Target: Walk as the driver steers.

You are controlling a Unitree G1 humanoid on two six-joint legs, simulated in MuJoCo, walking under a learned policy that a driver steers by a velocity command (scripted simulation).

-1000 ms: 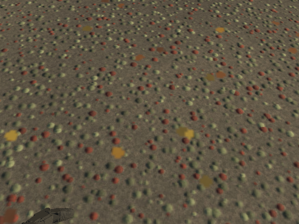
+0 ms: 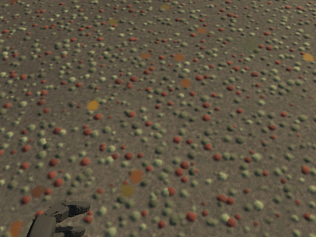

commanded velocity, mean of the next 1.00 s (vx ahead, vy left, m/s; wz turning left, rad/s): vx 0.07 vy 0.00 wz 0.77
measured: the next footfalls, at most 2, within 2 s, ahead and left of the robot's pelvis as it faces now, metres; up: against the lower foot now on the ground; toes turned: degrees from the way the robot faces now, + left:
left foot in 0.34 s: +0.15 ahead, +0.16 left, +0.00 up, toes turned +23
right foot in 0.78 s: +0.27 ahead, -0.01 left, +0.00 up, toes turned +50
